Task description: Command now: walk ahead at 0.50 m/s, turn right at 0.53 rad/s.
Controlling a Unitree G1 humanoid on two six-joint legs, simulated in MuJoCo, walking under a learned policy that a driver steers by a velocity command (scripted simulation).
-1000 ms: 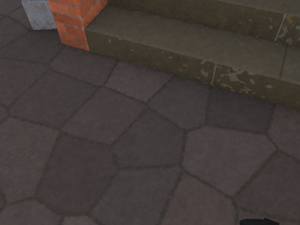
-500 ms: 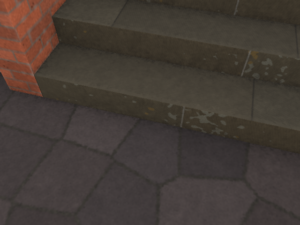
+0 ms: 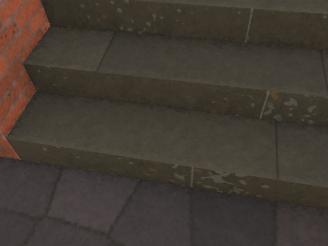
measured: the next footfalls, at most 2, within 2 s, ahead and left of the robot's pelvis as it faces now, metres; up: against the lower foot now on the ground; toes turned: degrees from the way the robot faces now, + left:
left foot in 0.20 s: +0.30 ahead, +0.13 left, +0.00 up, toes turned -8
right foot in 0.72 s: +0.46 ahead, -0.14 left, +0.00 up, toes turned -29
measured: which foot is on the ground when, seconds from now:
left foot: up 0.00-0.18, down 0.20-0.74, up 0.76-1.00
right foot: down 0.00-0.20, up 0.22-0.70, down 0.72-1.00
